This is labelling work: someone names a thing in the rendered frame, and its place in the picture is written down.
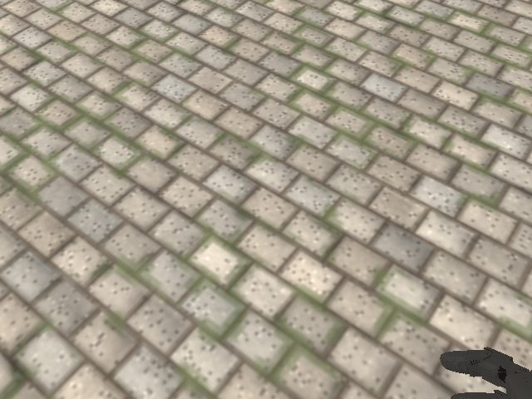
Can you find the right robot hand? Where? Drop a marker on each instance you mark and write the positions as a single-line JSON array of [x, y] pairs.
[[494, 367]]

